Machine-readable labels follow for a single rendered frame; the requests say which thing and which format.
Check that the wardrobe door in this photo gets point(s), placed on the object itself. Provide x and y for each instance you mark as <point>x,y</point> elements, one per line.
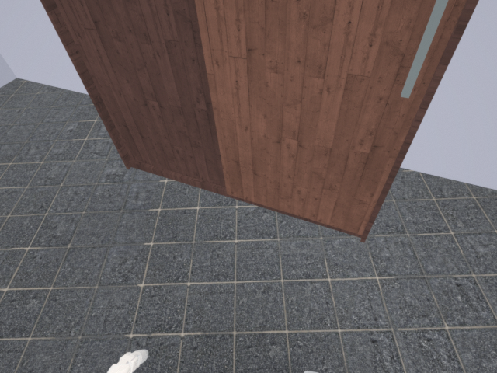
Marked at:
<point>306,96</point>
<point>146,60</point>

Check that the handle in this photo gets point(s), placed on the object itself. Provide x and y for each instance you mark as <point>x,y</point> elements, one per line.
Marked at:
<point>427,38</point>

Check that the robot left hand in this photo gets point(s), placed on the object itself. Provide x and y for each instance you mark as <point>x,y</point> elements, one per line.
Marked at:
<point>129,362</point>

